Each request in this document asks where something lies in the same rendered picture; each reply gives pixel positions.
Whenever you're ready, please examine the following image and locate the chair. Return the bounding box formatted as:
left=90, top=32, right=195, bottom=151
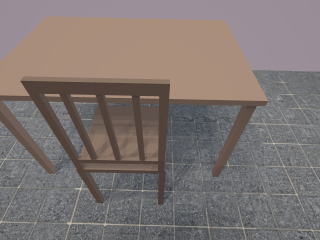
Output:
left=20, top=76, right=170, bottom=205

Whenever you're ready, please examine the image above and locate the table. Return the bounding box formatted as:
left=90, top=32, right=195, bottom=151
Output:
left=0, top=16, right=268, bottom=177

